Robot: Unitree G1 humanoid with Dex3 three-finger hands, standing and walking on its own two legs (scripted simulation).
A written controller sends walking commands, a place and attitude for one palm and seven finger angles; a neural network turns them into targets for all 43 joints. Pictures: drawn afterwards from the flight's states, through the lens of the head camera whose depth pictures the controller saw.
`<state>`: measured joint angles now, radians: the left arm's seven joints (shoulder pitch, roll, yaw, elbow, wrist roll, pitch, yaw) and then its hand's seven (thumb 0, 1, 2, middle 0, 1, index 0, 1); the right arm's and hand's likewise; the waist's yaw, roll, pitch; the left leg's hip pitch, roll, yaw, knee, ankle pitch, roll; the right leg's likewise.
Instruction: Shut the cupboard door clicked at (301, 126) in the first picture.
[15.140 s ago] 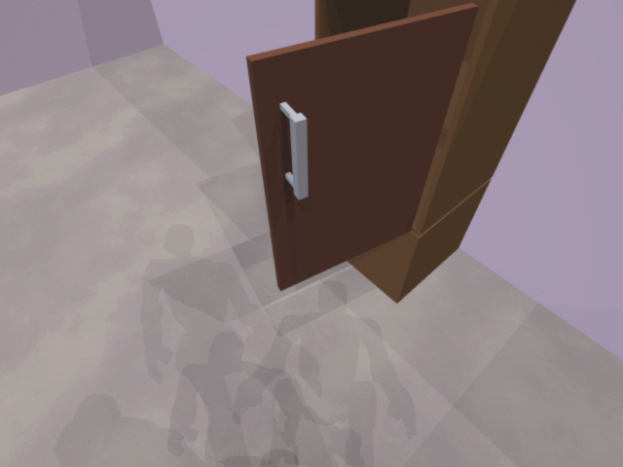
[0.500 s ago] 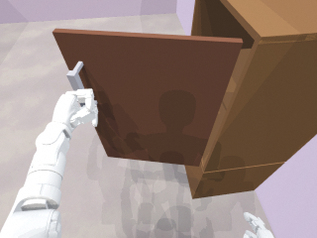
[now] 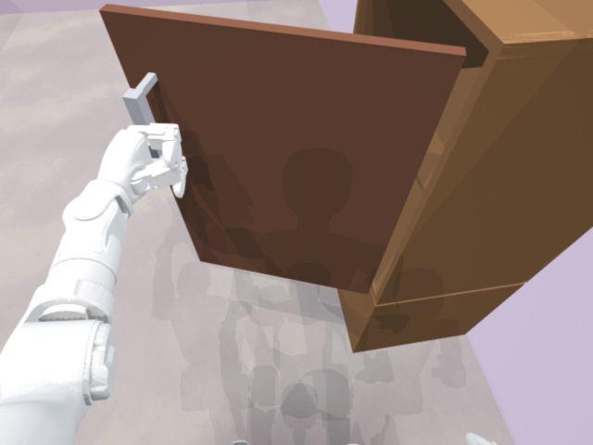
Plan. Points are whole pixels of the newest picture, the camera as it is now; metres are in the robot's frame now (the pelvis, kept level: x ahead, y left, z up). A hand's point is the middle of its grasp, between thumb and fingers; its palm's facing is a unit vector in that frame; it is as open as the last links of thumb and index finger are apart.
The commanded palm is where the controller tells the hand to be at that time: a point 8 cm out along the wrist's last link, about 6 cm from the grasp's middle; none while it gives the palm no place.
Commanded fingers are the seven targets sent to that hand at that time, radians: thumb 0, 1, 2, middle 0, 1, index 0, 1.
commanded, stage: push the door shut along its arc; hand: left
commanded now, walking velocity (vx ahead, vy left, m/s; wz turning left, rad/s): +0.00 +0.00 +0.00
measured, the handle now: (158, 132) +0.53 +0.18 +0.12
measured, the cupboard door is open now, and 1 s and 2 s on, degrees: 69 59 51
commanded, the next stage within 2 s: pull the fist back off the door in 1.10 s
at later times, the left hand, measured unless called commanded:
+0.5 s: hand (216, 138) +0.50 +0.10 +0.13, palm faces -0.41 -0.91 -0.01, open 3.1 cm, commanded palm +0.52 +0.15 +0.12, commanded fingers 0.00 0.90 0.90 -1.30 -1.50 -1.30 -1.50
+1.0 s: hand (229, 122) +0.53 +0.08 +0.13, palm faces -0.47 -0.88 -0.01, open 3.2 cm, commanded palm +0.56 +0.10 +0.12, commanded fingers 0.00 0.90 0.90 -1.30 -1.50 -1.30 -1.50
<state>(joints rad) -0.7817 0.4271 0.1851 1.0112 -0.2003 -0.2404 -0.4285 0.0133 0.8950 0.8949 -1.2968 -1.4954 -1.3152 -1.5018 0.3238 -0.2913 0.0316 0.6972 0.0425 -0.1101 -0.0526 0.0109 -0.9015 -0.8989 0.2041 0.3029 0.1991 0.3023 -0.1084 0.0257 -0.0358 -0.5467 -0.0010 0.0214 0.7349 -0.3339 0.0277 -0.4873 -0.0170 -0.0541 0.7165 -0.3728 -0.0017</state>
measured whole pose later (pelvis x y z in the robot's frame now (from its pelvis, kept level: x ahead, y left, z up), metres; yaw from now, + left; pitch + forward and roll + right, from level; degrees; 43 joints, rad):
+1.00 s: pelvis +0.00 +0.00 -0.02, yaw -2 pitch +19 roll -3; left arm -1.25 0.53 0.16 1.29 -0.13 -0.15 -0.52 0.03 0.91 0.96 -1.30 -1.50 -1.30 -1.50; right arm 0.40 -0.29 0.02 0.74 -0.01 -0.08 -0.05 0.01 -0.90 -0.90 0.21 0.30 0.20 0.30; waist -0.22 0.03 -0.07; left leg -0.83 0.03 0.02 0.91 -0.40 0.03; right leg -0.76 0.01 -0.05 0.85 -0.41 0.00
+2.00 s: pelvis +0.01 -0.01 +0.00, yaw -2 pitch +11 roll -1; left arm -0.80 0.21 0.19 0.98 -0.11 -0.32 -0.03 0.02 0.90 0.90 -1.30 -1.50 -1.30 -1.50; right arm 0.39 -0.29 -0.03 0.66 0.02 -0.03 0.02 0.01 -0.91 -0.90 0.20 0.30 0.20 0.30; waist -0.12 0.04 -0.07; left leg -0.59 0.04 0.04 0.75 -0.35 0.01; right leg -0.54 0.03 -0.03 0.72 -0.37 -0.02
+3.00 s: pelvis +0.01 +0.00 +0.03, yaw -1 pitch -4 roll -1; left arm 0.07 0.28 0.11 -0.08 -0.08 -0.02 0.06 0.01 0.89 0.89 -0.98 -1.15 -0.99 -1.15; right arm 0.14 -0.23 0.06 0.58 0.03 -0.01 -0.07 0.01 -0.90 -0.90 0.20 0.30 0.20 0.30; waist 0.05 0.05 0.02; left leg -0.15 0.00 0.04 0.45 -0.23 0.03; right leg -0.10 -0.01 -0.03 0.41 -0.25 0.00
